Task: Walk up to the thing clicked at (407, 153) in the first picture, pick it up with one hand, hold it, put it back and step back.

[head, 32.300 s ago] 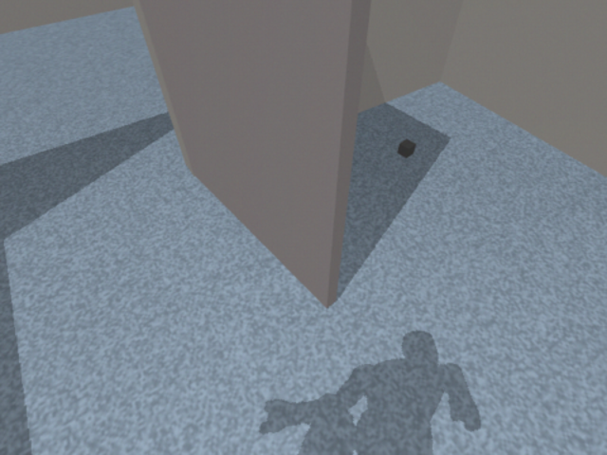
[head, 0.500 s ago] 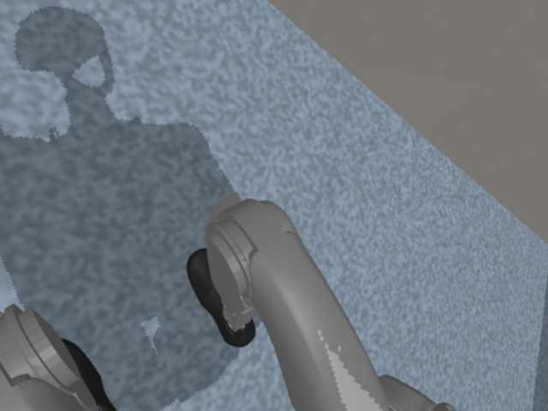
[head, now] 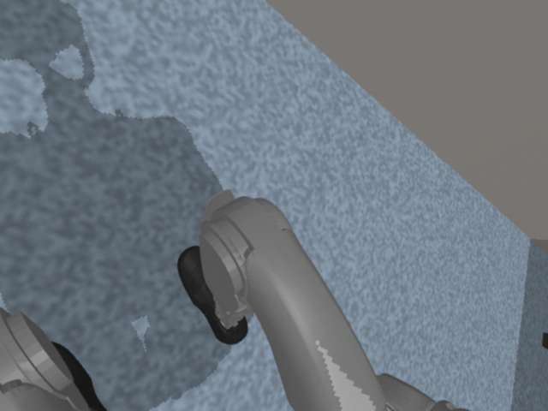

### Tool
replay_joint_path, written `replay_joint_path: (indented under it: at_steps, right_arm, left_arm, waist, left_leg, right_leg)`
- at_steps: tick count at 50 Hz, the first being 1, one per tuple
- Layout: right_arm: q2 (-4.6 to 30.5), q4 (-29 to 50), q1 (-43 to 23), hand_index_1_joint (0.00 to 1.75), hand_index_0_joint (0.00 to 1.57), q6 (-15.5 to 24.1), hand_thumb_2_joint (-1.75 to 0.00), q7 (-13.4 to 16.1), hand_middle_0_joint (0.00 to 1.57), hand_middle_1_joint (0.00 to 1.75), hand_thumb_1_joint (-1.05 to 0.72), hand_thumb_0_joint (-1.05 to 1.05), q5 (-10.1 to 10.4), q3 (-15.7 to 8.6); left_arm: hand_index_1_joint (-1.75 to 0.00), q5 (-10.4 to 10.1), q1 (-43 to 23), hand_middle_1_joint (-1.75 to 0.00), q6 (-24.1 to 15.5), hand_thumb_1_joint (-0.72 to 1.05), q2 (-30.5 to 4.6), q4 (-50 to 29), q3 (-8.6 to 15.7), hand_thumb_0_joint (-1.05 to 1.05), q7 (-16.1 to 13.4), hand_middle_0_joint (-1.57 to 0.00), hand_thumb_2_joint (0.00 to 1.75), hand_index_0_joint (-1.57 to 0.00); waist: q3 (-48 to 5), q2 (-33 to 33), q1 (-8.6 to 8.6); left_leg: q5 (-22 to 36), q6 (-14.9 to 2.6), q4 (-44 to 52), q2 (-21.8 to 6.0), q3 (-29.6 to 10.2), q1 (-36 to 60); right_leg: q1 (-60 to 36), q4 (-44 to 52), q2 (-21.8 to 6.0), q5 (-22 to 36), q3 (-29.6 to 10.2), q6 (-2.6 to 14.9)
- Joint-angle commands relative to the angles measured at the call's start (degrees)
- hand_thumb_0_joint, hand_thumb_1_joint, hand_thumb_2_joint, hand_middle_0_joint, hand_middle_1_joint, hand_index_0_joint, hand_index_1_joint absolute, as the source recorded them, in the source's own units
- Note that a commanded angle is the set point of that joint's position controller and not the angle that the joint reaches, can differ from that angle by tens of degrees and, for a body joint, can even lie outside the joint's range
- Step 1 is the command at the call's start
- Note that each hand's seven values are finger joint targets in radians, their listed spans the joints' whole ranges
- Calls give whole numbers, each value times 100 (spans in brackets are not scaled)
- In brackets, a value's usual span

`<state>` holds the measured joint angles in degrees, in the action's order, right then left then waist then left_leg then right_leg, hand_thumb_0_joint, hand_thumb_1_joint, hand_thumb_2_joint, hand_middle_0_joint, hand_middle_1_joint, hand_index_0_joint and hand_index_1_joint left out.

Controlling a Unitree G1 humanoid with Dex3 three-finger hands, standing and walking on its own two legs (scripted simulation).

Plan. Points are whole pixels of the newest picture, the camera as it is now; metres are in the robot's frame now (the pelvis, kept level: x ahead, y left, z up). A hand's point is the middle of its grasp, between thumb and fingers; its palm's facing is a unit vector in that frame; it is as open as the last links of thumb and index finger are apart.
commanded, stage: rest palm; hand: left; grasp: from above
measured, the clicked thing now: out of the picture +0.44 +0.34 -0.30
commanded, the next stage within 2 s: close in 0.04 s
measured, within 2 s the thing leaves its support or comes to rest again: leaves its support in 1.82 s
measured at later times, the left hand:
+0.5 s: hand out of the picture +0.44 +0.33 -0.28, palm faces -0.13 -0.41 -0.90, open 11.6 cm
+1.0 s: hand out of the picture +0.44 +0.33 -0.27, palm faces -0.12 -0.41 -0.90, open 9.4 cm
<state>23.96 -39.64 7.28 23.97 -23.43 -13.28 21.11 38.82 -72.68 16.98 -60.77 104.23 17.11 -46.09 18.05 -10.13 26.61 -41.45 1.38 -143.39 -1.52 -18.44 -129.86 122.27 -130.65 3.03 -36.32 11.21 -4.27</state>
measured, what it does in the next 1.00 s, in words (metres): stands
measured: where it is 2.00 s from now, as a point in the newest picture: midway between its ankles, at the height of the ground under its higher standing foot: (159, 358)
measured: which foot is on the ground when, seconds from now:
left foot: down 0.00-1.00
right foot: down 0.00-1.00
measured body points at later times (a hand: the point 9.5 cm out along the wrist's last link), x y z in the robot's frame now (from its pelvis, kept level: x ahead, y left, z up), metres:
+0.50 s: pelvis +0.00 +0.00 +0.00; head +0.31 +0.12 +0.30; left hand +0.45 +0.35 -0.22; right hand +0.01 -0.24 -0.03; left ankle +0.07 +0.13 -0.29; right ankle +0.13 -0.12 -0.29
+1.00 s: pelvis +0.00 +0.00 +0.00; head +0.31 +0.11 +0.30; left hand +0.44 +0.34 -0.22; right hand +0.00 -0.24 -0.03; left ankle +0.07 +0.13 -0.29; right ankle +0.13 -0.12 -0.29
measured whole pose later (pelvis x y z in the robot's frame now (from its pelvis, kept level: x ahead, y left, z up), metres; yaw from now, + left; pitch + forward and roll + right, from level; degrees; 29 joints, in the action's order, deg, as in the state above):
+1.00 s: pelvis +0.00 +0.00 +0.00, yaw +0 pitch +26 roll -16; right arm 24.3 -39.2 6.9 23.5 -23.3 -13.0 21.5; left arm 35.8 -71.6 17.8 -60.5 103.1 16.6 -45.9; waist 18.2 -9.7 26.5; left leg -41.4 1.8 -142.9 -1.9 -18.9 -129.5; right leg 122.2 -130.1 3.2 -35.8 11.6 -3.9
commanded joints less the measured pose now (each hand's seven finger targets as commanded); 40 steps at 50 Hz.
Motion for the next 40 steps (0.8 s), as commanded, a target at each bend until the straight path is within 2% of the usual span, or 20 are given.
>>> replay_joint_path:
  at_steps: [1, 6, 7, 8, 10, 11, 12, 16, 21, 23, 25, 27, 30, 34, 35, 40]
  right_arm:
    - [2051, -225, 1274, 30, 20, -28, -90, -12, 20, 30, -90, 0, 33, -458]
    - [2099, -209, 1284, 30, 20, -12, -90, -17, 20, 30, -90, 0, 64, -477]
    - [2103, -158, 1230, 30, 20, -18, -91, -18, 20, 30, -90, 0, 68, -476]
    - [2105, -144, 1304, 30, 20, -29, -90, -6, 20, 30, -89, 0, 48, -467]
    - [2059, -218, 1346, 30, 20, -43, -90, -11, 20, 30, -89, 0, 50, -445]
    - [2048, -215, 1308, 30, 20, -42, -90, -12, 20, 30, -89, 0, 53, -441]
    - [2108, -162, 1324, 30, 20, -59, -90, -14, 20, 30, -89, 0, 61, -457]
    - [2039, -212, 1261, 30, 20, -57, -90, -20, 20, 30, -89, 0, 32, -431]
    - [2098, -237, 1323, 30, 20, -53, -90, -10, 20, 30, -89, 0, 71, -492]
    - [2110, -220, 1329, 30, 20, -50, -90, -21, 20, 30, -89, 0, 89, -498]
    - [2092, -299, 1305, 30, 20, -33, -90, 3, 20, 30, -89, 0, 73, -491]
    - [2047, -178, 1261, 30, 20, -41, -90, -21, 20, 30, -89, 0, 77, -461]
    - [2067, -199, 1356, 30, 20, -72, -90, -19, 20, 30, -89, 0, 77, -462]
    - [2037, -159, 1232, 30, 20, -57, -90, -35, 20, 30, -89, 0, 77, -439]
    - [2130, -174, 1278, 30, 20, -72, -90, -25, 20, 30, -89, 0, 79, -468]
    - [2078, -182, 1278, 30, 20, -64, -90, -27, 20, 30, -89, 0, 66, -465]
  left_arm:
    - [-95, 19, -1136, -91, 13, -47, -991, -531, -190, 0, -194, -19, 94, -16]
    - [-94, -27, -1047, -91, 20, -44, -1092, -538, -93, 0, -202, -20, 95, -17]
    - [-92, -33, -1066, -89, 18, -44, -1063, -557, -145, 0, -198, -22, 94, -18]
    - [-86, -37, -1010, -83, 12, -36, -1074, -518, -119, 0, -197, -29, 87, -26]
    - [-84, -13, -1158, -81, -6, -24, -1146, -665, -110, 0, -196, -36, 86, -33]
    - [-82, -58, -1171, -79, 9, -20, -1083, -710, -160, 0, -173, -39, 83, -36]
    - [-81, -96, -1109, -78, 24, -18, -1081, -638, -89, 0, -210, -40, 82, -37]
    - [-77, -89, -1254, -77, 68, -14, -879, -692, -295, 0, -191, -39, 70, -39]
    - [-72, -39, -1205, -71, 55, -7, -882, -640, -321, 0, -180, -47, 69, -46]
    - [-71, -5, -1172, -69, 72, -6, -898, -560, -290, 0, -209, -48, 68, -47]
    - [-70, -51, -1118, -69, 47, -5, -976, -573, -235, 0, -190, -48, 63, -48]
    - [-67, -124, -1153, -66, 78, -1, -868, -613, -274, 0, -193, -50, 61, -50]
    - [-65, -85, -1082, -64, 86, 3, -952, -525, -199, 0, -231, -54, 60, -53]
    - [-61, -139, -1131, -61, 95, 11, -949, -684, -225, 0, -212, -59, 56, -59]
    - [-60, -110, -1061, -59, 94, 11, -1004, -554, -167, 0, -247, -61, 56, -60]
    - [-57, -199, -977, -57, 81, 16, -971, -508, -76, 0, -241, -64, 52, -64]
  waist:
    - [-3594, 3267, 525]
    - [-3675, 3237, 452]
    - [-3675, 3245, 465]
    - [-3738, 3206, 513]
    - [-3658, 3305, 484]
    - [-3598, 3296, 501]
    - [-3741, 3345, 475]
    - [-3563, 3539, 578]
    - [-3516, 3346, 608]
    - [-3630, 3279, 550]
    - [-3541, 3291, 523]
    - [-3611, 3275, 501]
    - [-3673, 3347, 515]
    - [-3568, 3342, 500]
    - [-3618, 3315, 509]
    - [-3607, 3218, 482]
  left_leg:
    - [1195, -62, 1479, -302, 586, 2717]
    - [1221, -63, 1490, -321, 561, 2693]
    - [1202, -61, 1474, -337, 544, 2679]
    - [1205, -76, 1462, -319, 590, 2659]
    - [1228, -61, 1499, -313, 577, 2662]
    - [1170, -60, 1481, -310, 587, 2670]
    - [1302, -42, 1515, -347, 546, 2816]
    - [1271, -8, 1535, -331, 515, 2906]
    - [1170, -40, 1551, -319, 488, 2760]
    - [1158, -55, 1528, -319, 505, 2721]
    - [1040, -55, 1548, -305, 555, 2659]
    - [1234, -53, 1500, -304, 541, 2680]
    - [1356, -34, 1518, -327, 508, 2764]
    - [1210, -51, 1537, -304, 501, 2766]
    - [1177, -61, 1519, -335, 512, 2741]
    - [1117, -63, 1522, -319, 561, 2638]
  right_leg:
    - [-2211, 1075, 130, 1611, 629, 357]
    - [-2288, 1087, 129, 1617, 642, 363]
    - [-2287, 1105, 130, 1611, 639, 360]
    - [-2408, 1170, 162, 1647, 624, 350]
    - [-2327, 1112, 121, 1629, 643, 364]
    - [-2264, 1113, 115, 1565, 644, 361]
    - [-2346, 1115, 145, 1666, 668, 378]
    - [-2082, 987, 109, 1653, 710, 394]
    - [-2194, 1038, 108, 1623, 683, 375]
    - [-2257, 1112, 131, 1596, 677, 379]
    - [-2268, 1141, 132, 1525, 647, 369]
    - [-2261, 1113, 120, 1640, 658, 379]
    - [-2330, 1076, 136, 1769, 683, 378]
    - [-2164, 1031, 109, 1601, 681, 387]
    - [-2269, 1110, 154, 1612, 675, 376]
    - [-2340, 1157, 152, 1564, 657, 370]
